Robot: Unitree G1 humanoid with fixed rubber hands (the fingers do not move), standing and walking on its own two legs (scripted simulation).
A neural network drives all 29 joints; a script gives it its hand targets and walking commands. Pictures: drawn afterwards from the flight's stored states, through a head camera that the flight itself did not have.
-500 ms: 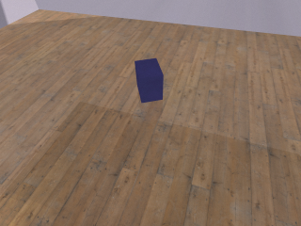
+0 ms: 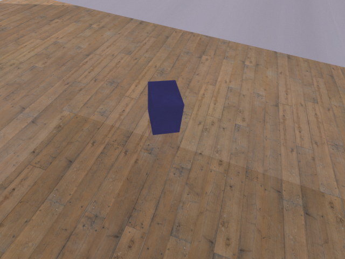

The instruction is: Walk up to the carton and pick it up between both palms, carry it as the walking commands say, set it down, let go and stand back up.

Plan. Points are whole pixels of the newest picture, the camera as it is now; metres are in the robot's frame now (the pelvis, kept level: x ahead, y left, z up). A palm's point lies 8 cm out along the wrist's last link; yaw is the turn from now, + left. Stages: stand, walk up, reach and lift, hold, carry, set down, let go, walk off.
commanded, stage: walk up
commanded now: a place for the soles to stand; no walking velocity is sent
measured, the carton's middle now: (164, 107) +1.23 +0.03 -0.63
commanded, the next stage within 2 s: none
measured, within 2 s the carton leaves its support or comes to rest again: neither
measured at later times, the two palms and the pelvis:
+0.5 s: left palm (70, 210) +0.26 +0.27 -0.10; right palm (295, 208) +0.30 -0.35 -0.11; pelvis +0.22 -0.04 +0.00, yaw -2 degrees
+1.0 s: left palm (97, 152) +0.46 +0.25 -0.12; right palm (282, 161) +0.46 -0.37 -0.11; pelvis +0.40 -0.05 -0.01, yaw -2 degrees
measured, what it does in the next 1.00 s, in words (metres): walks ahead: right foot, then left foot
